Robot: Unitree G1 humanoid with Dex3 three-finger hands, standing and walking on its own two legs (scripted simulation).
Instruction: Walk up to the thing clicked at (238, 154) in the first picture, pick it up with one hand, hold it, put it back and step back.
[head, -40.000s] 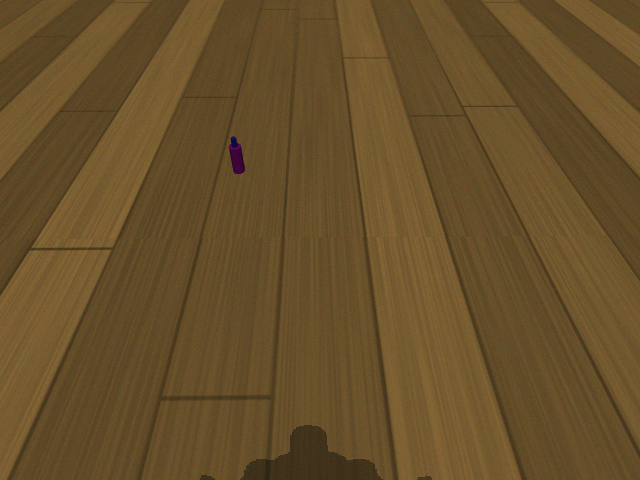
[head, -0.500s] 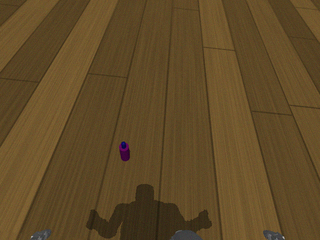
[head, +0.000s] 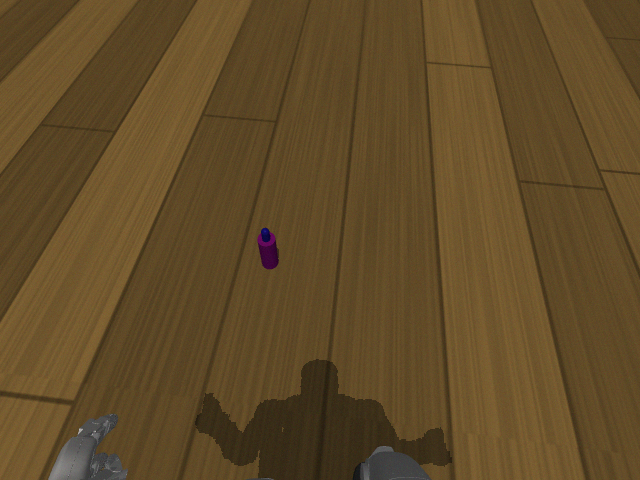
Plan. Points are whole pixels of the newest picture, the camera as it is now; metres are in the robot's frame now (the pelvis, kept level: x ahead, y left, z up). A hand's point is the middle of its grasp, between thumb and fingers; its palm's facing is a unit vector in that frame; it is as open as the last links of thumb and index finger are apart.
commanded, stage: step back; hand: left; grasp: from the side
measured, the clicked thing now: (267, 246) +0.84 +0.17 -0.65
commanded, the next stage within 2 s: stand in 1.52 s
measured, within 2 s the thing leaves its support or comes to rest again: neither
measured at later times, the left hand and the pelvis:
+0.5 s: hand out of the picture -0.12 +0.24 -0.13, palm faces -0.06 -0.91 -0.42, open 7.4 cm; pelvis -0.17 -0.03 +0.01, yaw -5 degrees
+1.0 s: hand out of the picture -0.10 +0.23 -0.13, palm faces -0.01 -0.92 -0.40, open 7.4 cm; pelvis -0.18 -0.04 +0.01, yaw -1 degrees
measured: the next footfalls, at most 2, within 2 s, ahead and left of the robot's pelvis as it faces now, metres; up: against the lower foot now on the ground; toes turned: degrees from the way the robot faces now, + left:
right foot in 0.34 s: -0.15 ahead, -0.16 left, +0.00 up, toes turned -2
left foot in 0.66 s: -0.15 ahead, +0.10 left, +0.00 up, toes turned -3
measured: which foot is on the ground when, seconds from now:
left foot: down 0.00-0.38, up 0.40-0.64, down 0.66-0.98, up 1.00-1.00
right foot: down 0.00-0.02, up 0.04-0.32, down 0.34-0.70, up 0.72-0.94, down 0.96-1.00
